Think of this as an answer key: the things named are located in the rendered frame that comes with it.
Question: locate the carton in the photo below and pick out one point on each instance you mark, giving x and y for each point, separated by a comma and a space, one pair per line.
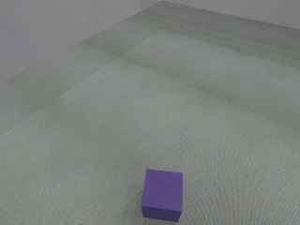
162, 195

